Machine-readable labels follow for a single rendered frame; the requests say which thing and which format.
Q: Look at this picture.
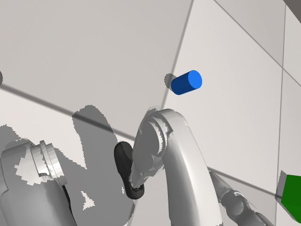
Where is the left robot foot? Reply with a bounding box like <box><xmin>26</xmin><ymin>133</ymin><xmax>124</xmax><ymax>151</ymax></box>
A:
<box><xmin>62</xmin><ymin>185</ymin><xmax>74</xmax><ymax>218</ymax></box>

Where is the right robot hand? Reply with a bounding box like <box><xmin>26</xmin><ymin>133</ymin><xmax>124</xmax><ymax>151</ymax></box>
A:
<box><xmin>209</xmin><ymin>171</ymin><xmax>234</xmax><ymax>203</ymax></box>

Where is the right robot foot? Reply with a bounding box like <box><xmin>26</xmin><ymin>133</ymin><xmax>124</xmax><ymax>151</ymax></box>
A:
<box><xmin>114</xmin><ymin>142</ymin><xmax>144</xmax><ymax>200</ymax></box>

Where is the right robot arm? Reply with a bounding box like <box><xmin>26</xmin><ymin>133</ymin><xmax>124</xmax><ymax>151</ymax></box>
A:
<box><xmin>221</xmin><ymin>190</ymin><xmax>274</xmax><ymax>226</ymax></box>

